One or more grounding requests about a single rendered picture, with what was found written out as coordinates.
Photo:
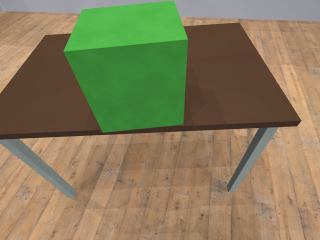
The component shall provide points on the table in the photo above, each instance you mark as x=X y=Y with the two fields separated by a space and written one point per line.
x=228 y=86

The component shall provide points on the carton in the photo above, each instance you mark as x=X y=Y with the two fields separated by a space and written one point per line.
x=131 y=62

